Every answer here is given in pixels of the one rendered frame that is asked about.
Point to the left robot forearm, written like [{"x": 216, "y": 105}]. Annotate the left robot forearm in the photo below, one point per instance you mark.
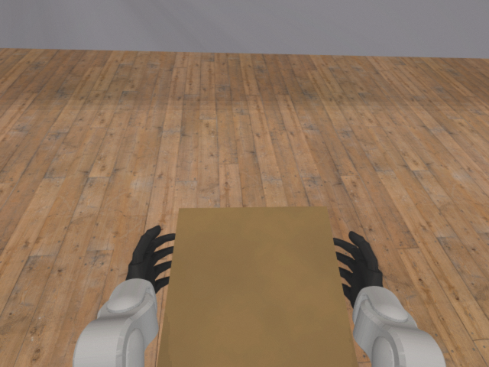
[{"x": 125, "y": 325}]

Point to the left robot hand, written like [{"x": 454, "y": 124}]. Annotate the left robot hand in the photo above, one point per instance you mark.
[{"x": 144, "y": 258}]

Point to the right robot forearm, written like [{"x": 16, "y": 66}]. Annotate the right robot forearm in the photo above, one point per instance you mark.
[{"x": 389, "y": 335}]

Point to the carton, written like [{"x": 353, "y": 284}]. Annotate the carton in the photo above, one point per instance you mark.
[{"x": 255, "y": 287}]

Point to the right robot hand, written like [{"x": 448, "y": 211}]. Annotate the right robot hand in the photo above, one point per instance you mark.
[{"x": 364, "y": 267}]

